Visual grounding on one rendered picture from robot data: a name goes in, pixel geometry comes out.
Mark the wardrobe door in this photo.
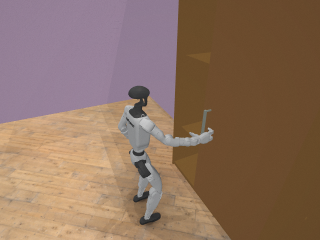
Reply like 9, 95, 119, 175
193, 0, 320, 240
257, 108, 320, 240

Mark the left robot upper arm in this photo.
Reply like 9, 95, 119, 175
118, 105, 134, 132

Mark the left robot forearm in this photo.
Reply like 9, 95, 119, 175
121, 130, 129, 139

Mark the robot right hand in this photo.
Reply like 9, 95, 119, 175
189, 127, 214, 144

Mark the left robot foot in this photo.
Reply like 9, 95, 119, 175
133, 191, 150, 203

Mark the left robot shin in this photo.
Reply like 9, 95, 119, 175
137, 175, 149, 198

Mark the handle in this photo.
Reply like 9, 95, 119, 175
297, 184, 320, 225
201, 109, 212, 134

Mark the right robot upper arm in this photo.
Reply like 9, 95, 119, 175
139, 118, 173, 146

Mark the right robot forearm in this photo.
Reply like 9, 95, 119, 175
166, 136, 201, 147

